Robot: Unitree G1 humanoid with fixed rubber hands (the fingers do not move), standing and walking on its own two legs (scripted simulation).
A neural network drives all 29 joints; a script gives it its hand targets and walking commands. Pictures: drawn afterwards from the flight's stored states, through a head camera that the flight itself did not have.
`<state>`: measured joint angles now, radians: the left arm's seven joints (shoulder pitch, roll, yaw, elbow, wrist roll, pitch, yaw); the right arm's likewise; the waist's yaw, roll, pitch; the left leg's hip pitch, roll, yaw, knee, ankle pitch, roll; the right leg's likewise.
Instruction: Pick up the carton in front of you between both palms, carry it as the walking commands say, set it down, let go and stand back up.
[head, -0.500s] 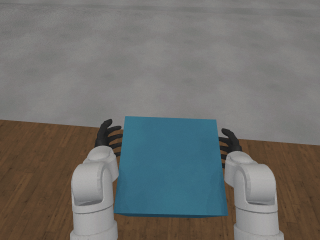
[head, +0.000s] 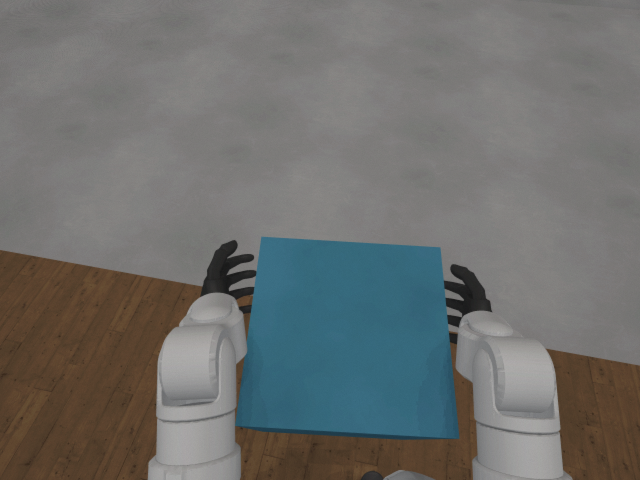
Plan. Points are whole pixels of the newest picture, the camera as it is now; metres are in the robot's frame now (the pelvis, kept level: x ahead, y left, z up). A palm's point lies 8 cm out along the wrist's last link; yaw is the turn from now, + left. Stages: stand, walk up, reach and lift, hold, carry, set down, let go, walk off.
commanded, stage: carry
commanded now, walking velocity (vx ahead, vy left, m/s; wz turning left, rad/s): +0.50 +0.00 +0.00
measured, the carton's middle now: (340, 350) +0.27 +0.01 -0.04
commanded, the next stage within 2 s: none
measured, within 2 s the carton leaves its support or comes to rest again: neither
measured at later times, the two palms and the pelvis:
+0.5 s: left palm (249, 70) +0.68 +0.16 +0.12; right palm (423, 93) +0.64 -0.12 +0.11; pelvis +0.32 +0.06 +0.00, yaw -3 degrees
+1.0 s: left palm (252, 17) +0.91 +0.19 +0.10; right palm (393, 27) +0.90 -0.09 +0.09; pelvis +0.54 +0.05 +0.01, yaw -2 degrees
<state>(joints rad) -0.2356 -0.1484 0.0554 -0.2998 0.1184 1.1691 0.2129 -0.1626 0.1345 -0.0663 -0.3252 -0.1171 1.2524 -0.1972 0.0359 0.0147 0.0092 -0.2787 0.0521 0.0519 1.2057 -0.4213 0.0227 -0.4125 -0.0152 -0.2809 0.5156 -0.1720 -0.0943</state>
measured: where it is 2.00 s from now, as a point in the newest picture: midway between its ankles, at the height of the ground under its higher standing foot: (310, 310)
